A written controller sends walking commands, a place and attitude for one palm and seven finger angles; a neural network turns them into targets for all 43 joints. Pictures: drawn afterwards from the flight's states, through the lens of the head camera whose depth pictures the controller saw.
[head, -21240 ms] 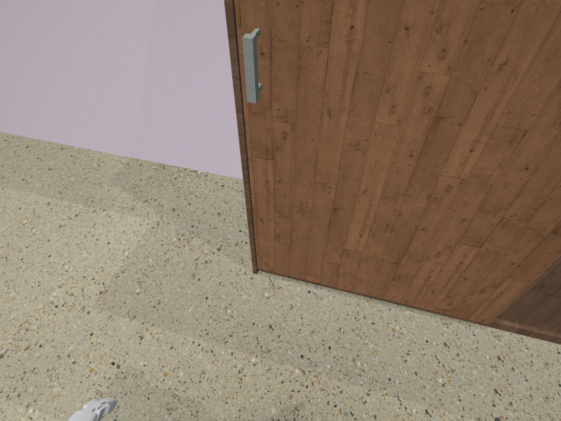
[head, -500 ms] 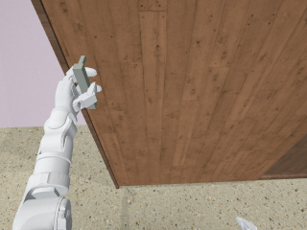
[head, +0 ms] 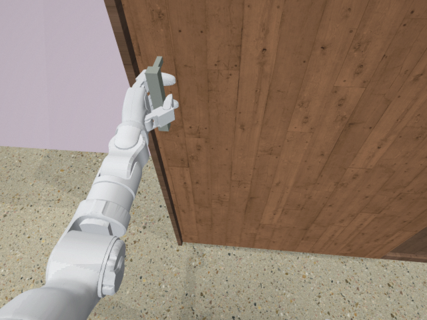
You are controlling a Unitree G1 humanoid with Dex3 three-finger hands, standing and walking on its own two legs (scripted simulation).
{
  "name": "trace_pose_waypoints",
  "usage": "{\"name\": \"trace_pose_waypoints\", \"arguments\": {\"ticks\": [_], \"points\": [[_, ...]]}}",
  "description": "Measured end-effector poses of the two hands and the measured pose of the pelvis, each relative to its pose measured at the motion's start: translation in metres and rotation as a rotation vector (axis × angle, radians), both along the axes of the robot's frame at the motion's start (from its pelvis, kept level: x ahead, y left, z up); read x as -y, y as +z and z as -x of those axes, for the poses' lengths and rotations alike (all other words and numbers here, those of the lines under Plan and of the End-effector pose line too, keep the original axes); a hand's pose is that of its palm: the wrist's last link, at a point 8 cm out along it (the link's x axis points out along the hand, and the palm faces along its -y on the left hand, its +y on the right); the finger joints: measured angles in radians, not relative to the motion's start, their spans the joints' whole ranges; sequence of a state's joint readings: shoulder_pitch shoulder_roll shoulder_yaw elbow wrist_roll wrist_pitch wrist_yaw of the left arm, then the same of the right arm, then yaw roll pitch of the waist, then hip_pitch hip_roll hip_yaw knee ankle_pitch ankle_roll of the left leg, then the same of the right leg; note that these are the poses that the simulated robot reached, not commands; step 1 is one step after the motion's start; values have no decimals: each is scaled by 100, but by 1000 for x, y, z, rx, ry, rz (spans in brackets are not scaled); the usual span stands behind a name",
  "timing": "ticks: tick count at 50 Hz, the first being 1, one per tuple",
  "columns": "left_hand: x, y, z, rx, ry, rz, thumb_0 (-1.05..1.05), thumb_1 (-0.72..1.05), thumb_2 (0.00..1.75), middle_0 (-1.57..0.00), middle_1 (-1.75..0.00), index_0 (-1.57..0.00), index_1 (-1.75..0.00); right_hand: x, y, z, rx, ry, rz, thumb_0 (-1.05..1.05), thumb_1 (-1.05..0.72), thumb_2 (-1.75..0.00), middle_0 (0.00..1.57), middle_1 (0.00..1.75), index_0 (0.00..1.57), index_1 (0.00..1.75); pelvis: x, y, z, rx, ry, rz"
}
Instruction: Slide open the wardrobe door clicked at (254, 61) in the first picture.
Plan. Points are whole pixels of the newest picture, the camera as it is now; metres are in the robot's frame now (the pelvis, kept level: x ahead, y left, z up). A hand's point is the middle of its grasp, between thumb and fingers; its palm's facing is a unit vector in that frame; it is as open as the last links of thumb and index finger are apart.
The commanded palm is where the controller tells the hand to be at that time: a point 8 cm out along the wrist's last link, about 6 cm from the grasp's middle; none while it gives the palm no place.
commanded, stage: tug the door sideways, standing still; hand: left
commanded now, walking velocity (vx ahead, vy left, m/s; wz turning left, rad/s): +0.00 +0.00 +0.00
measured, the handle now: (161, 95) +0.51 +0.13 +0.15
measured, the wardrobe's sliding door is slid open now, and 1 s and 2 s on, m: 0.01 0.09 0.43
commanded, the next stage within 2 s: step sideways, sliding the door along in 0.14 s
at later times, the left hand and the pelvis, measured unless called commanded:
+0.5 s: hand (191, 113) +0.45 +0.06 +0.15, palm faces +0.00 -0.99 -0.13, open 5.9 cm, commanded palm +0.44 +0.10 +0.16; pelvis -0.01 -0.02 +0.00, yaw -2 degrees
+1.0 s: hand (215, 113) +0.46 +0.02 +0.15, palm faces +0.18 -0.98 -0.09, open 6.1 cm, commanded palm +0.43 -0.01 +0.15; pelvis +0.01 -0.15 -0.01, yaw +1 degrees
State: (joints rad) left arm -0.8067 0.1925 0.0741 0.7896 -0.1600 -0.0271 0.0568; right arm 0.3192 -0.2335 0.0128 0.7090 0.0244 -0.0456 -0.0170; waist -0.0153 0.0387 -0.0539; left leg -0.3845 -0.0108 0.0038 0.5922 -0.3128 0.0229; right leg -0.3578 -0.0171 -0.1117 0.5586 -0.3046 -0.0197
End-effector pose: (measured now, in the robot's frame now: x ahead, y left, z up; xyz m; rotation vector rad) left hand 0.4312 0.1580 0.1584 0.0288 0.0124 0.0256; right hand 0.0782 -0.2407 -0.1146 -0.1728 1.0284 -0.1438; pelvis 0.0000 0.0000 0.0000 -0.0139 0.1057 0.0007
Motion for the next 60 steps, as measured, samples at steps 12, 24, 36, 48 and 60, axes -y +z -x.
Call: {"name": "trace_pose_waypoints", "arguments": {"ticks": [12,24,36,48,60], "points": [[20,-1,1,18,-26,-14,1,77,80,-36,-140,-28,-140,3,-7,27,-38,3,3,1,-90,-90,20,30,20,30,-2,-2,6,-7,4,-1],[39,0,-1,43,-38,-98,-1,70,82,-43,-140,-32,-140,16,-11,13,17,-80,16,1,-90,-90,20,30,20,30,18,-3,10,72,-38,-9],[62,-1,4,53,80,-109,-1,72,84,-45,-140,-27,-140,89,-16,-29,-9,6,45,1,-90,-90,20,30,21,30,88,-7,0,129,34,-30],[85,-9,3,171,129,-68,0,75,85,-45,-140,-21,-140,128,-1,-105,92,117,52,1,-90,-90,20,30,20,30,137,-8,-11,131,30,-17],[132,-10,7,190,337,-125,-2,70,85,-45,-140,-19,-140,180,-27,-170,120,253,-130,1,-90,-90,20,30,21,30,256,-21,-52,156,98,30]]}}
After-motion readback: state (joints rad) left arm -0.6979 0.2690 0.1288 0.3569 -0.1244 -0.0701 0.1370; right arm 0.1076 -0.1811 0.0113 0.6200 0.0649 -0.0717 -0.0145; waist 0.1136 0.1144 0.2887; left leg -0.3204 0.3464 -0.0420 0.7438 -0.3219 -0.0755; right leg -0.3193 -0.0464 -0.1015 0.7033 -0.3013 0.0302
